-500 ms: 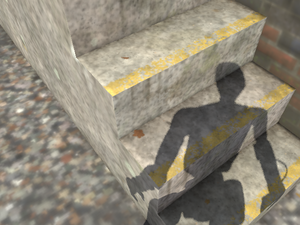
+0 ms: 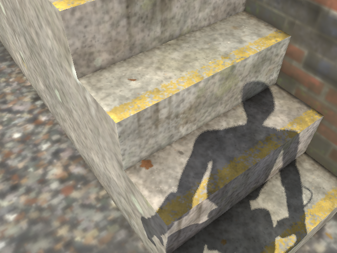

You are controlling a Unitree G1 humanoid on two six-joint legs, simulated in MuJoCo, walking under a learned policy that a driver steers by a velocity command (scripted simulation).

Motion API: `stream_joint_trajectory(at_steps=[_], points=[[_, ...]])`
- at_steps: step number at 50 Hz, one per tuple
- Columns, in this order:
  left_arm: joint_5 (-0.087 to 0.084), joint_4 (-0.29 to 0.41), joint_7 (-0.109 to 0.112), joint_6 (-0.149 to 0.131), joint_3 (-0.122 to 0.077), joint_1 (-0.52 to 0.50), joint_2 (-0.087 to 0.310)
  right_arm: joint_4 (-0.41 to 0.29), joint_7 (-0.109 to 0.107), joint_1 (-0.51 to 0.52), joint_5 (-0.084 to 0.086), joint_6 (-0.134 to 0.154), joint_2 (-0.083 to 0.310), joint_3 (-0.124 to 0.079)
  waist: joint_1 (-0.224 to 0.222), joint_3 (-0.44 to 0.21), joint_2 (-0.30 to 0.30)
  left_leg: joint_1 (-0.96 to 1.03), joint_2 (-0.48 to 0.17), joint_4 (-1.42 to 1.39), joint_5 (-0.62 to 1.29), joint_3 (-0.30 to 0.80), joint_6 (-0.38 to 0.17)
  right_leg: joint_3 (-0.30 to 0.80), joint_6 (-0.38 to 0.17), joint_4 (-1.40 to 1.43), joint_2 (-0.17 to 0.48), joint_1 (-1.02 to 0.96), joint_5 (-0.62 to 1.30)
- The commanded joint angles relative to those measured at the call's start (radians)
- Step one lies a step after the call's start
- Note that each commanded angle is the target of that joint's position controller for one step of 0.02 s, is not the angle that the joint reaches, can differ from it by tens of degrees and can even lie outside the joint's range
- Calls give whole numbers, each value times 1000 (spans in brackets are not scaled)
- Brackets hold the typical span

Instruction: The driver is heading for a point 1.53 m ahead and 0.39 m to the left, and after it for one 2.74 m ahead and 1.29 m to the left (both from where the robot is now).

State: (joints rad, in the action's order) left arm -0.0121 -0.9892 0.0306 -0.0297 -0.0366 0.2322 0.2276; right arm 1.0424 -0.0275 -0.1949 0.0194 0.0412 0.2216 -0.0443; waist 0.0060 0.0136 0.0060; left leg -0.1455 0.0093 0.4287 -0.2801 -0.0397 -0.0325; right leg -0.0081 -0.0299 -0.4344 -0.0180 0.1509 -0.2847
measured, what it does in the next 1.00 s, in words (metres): steps on the spot: right foot, then left foot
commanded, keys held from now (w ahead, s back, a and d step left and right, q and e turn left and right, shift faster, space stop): w+shift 0.18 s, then shift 0.82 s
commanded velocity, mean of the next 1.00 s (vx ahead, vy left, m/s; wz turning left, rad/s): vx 0.25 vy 0.00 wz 0.00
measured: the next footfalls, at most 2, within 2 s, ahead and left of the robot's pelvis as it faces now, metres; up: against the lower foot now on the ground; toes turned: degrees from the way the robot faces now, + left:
right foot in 0.54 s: +0.15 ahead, -0.10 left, +0.00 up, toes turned -3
left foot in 0.76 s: +0.14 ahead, +0.11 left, +0.00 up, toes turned +3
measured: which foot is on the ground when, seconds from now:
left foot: down 0.00-0.54, up 0.56-0.74, down 0.76-1.00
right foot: down 0.00-0.30, up 0.32-0.52, down 0.54-1.00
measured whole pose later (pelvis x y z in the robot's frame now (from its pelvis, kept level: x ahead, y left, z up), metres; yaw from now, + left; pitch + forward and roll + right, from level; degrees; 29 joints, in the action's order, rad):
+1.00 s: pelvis +0.09 +0.01 +0.00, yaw +1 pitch -2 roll -1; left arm 0.01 -1.04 0.05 -0.01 0.01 0.31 0.19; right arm 1.11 -0.03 -0.26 0.00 0.00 0.19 -0.02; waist 0.01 0.04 -0.01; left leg -0.18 0.00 0.43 -0.23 -0.04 -0.02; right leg -0.07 -0.02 -0.39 -0.01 0.18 -0.19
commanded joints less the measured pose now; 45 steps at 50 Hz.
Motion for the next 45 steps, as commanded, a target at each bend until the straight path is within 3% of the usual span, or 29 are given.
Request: stream_joint_trajectory(at_steps=[1, 4, 6, 7, 8, 10, 11, 13, 14, 15, 16, 17, 18, 19, 20, 21, 24, 25, 26, 27, 28, 29, 30, 32, 36, 39, 41, 42, 45], points=[[-19, 58, -3, -43, -15, -19, 70, -63, -8, 31, 23, 25, 97, -25, -3, 101, -13, -95, -85, -146, -372, 147, -82, 94, -64, 88, 51, 130, -326], [-22, 67, -6, -98, -18, -8, 77, -95, 7, 65, 21, 74, 102, -30, -20, 105, 8, -102, -97, -141, -196, 167, -113, 134, -97, 105, 79, 69, -168], [-29, 65, -14, -112, -29, 36, 118, -123, 21, 93, 19, 98, 79, -23, -36, 88, 101, -156, -45, -43, -50, 88, -98, 219, -137, 156, 121, -45, -87], [54, 56, -31, -89, -23, 54, 119, -133, 37, 115, -55, 75, 61, -7, -45, 67, 155, -193, -30, 8, 55, 31, -79, 273, -149, 196, 172, -136, 79], [59, 52, -33, -77, -34, 74, 139, -139, 35, 98, -61, 66, 66, -9, -38, 46, 172, -236, -20, 37, 82, -1, -69, 300, -163, 174, 208, -225, 273], [51, 60, -29, -67, -25, 44, 129, -136, 19, 56, -44, 60, 55, 1, 1, -23, 100, -187, -8, 16, 134, -16, -65, 232, -161, 57, 225, -296, 827], [-20, 94, -24, -78, -50, 11, 191, -136, 19, 44, 23, 81, 118, -24, 4, -75, 57, -157, -6, 68, 346, -5, -61, 205, -168, -14, 196, -314, 1014], [-1, 117, -22, -86, -46, -88, 195, -122, 14, -38, 12, 80, 138, -38, 70, -182, 1, 124, -27, 24, 612, 25, -53, 93, -99, -163, 123, -141, 1250], [-1, 134, -23, -96, -40, -172, 170, -75, 9, -190, -4, 63, 158, -56, 144, -208, -26, 331, -67, -21, 718, 79, -67, 71, -57, -316, 88, 54, 1120], [-12, 139, -26, -108, -27, -243, 112, -17, 3, -326, -24, 45, 165, -64, 204, -152, -153, 518, -157, -62, 976, 176, -113, 33, -10, -544, 3, 358, 483], [-27, 99, -25, -102, -15, -147, 47, 2, 8, -271, -37, 40, 102, -39, 112, -65, -213, 492, -266, -59, 1156, 230, -163, 11, -8, -694, -14, 526, -195], [-51, 70, -23, -90, -12, -81, 36, -19, 16, -180, -56, 42, 43, -15, 58, 7, -126, 352, -289, -89, 1152, 191, -184, 60, -24, -816, 13, 549, -271], [-58, 75, -18, -82, -12, -59, 40, -46, 23, -79, -54, 44, 53, -13, 4, 40, -100, 273, -266, -118, 1083, 144, -169, 39, -33, -812, 23, 567, -278], [-36, 86, -14, -80, -10, -61, 41, -80, 28, 41, -36, 45, 84, -16, -45, 60, -72, 155, -209, -145, 1007, 82, -141, -11, -21, -673, 45, 505, -199], [-3, 49, -8, -59, 1, -11, -9, -61, 28, 29, -26, 27, 96, -19, -45, -3, -139, 130, -207, -110, 1085, 44, -153, -80, 16, -750, 27, 415, -220], [70, 54, 0, -31, 14, -5, 10, -57, 23, -6, -73, 41, 118, -9, -46, -6, -46, 30, -179, -114, 1094, 13, -127, -64, 14, -647, 32, 289, -129], [36, 11, 32, 0, -4, 122, 74, -47, 9, 60, -34, 62, 153, -8, -109, -45, -166, -26, -216, 45, 1353, 55, -103, -78, -38, -394, 7, 29, -21], [29, -33, 38, -3, -12, 236, 92, -62, 10, 126, -18, 58, 155, -5, -172, -70, -130, -39, -195, 156, 1275, 44, -91, -80, -49, -235, 8, -63, 107], [29, -79, 42, -17, -17, 316, 99, -79, 13, 170, 2, 45, 146, -4, -218, -64, -6, -41, -118, 336, 1066, 21, -56, -150, -40, 11, -38, -146, 334], [33, -98, 50, -29, 3, 320, 41, -89, 15, 196, 14, 38, 126, 0, -214, -36, 10, -110, -61, 533, 579, 38, -35, -71, -78, 198, 25, -187, 558], [41, -91, 37, -55, 26, 230, 47, -89, 17, 46, -9, 27, 10, 22, -39, -19, 191, -362, 29, 748, -300, 40, 6, 176, -123, 36, 274, -312, 1303], [27, -79, 10, -64, 38, 233, 50, -2, 10, -111, -22, 0, -26, 27, -16, -101, 39, -149, 28, 800, -271, 165, 19, 201, -258, 44, 400, -80, 1421], [10, -47, 0, -56, 43, 90, 38, 15, 9, -162, -38, -19, -14, 26, 51, -27, 41, -52, -20, 733, -248, 140, 51, 187, -282, 106, 380, 121, 1100], [33, 7, 5, -32, 64, -99, 19, 12, 7, -126, -49, -48, 18, 24, 101, 55, 93, 15, -30, 520, -257, 58, 83, 67, -183, 170, 244, 237, 789], [20, -29, 24, -4, 64, 71, 64, 13, -18, -93, -29, -78, 23, 30, 33, -22, 86, 89, -45, 105, -67, 3, 64, 104, -117, 131, 210, 87, 450], [3, -22, 13, 4, 56, 109, 63, 8, -11, -66, -46, -57, 60, 39, 13, 29, 27, 156, -136, -100, 156, 103, 50, 135, -28, 191, 151, 182, -116], [18, -56, 14, 26, 66, 164, 14, 22, 5, -68, -50, -52, 44, 43, -2, 156, -44, -91, -129, -136, -55, 117, 27, 91, -23, 199, 118, 72, -157], [25, -33, 18, 24, 38, 123, 74, 26, 1, -12, 2, -51, 110, 8, -18, 179, -88, -143, -80, -111, -78, 78, 22, 26, -10, 156, 67, 69, -156], [27, -45, 26, 20, 40, 162, 25, 31, -8, -49, -13, -34, 50, 11, -17, 113, -57, -121, -88, -121, 0, 91, 23, 14, -14, 144, 70, 63, -84]])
